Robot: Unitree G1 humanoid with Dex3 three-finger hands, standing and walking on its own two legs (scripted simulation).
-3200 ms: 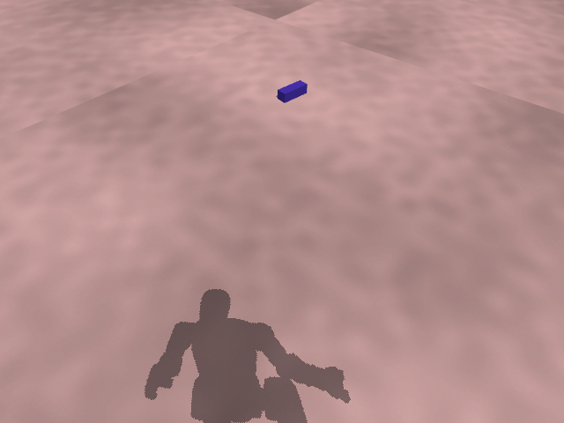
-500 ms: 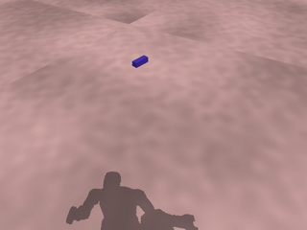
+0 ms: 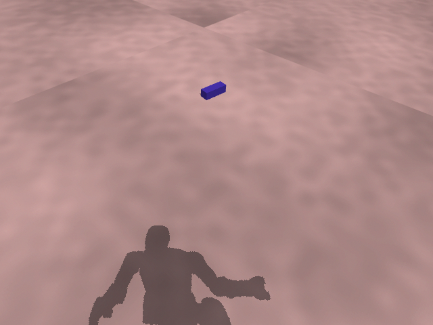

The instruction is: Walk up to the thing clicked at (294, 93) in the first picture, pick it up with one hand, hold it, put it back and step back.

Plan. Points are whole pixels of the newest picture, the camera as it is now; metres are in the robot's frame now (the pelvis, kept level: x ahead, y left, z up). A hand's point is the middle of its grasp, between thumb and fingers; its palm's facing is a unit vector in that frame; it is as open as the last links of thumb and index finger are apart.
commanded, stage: walk up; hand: left
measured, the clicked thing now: (213, 90) +1.98 +0.15 -0.73
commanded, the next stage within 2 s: none
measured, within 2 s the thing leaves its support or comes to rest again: neither
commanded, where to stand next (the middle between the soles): +1.61 -0.04 m, yaw -3 degrees
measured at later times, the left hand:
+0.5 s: hand (141, 197) +0.46 +0.24 -0.12, palm faces -0.07 -0.90 -0.42, open 7.4 cm
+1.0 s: hand (145, 160) +0.63 +0.28 -0.16, palm faces -0.06 -0.93 -0.36, open 7.4 cm
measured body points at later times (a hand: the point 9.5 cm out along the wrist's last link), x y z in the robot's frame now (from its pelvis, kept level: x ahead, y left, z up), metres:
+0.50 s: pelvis +0.31 -0.04 -0.01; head +0.32 -0.06 +0.43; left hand +0.46 +0.29 -0.09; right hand +0.31 -0.37 -0.14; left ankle +0.16 +0.13 -0.70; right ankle +0.43 -0.17 -0.73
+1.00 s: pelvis +0.60 +0.00 +0.00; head +0.62 +0.02 +0.45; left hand +0.63 +0.33 -0.13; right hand +0.71 -0.33 -0.08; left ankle +0.69 +0.09 -0.73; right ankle +0.49 -0.16 -0.66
